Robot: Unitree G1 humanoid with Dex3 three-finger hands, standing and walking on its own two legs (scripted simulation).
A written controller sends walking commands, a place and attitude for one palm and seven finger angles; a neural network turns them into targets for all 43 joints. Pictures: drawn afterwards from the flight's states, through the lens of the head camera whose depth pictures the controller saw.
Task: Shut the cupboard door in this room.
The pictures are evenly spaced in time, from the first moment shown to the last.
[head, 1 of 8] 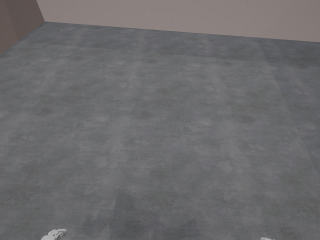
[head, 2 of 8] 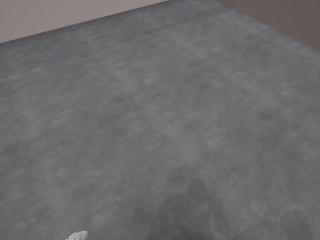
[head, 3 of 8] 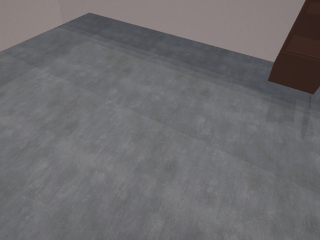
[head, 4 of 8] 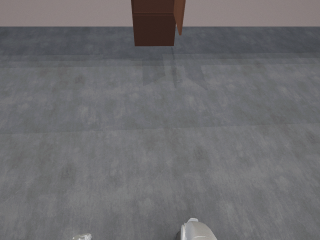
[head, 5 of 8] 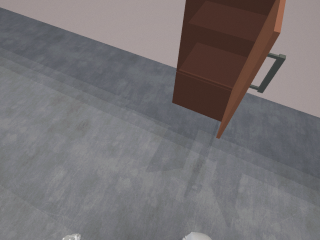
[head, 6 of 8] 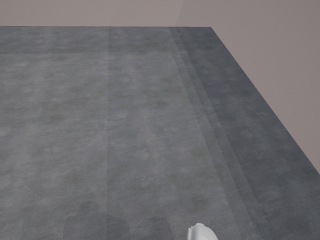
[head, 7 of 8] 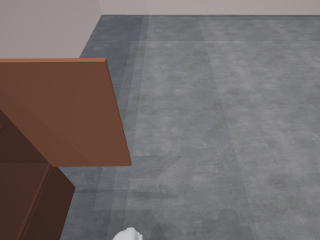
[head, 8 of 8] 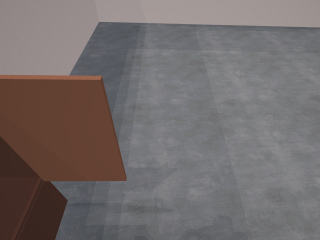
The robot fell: no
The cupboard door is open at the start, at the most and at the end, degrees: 91 91 91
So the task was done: no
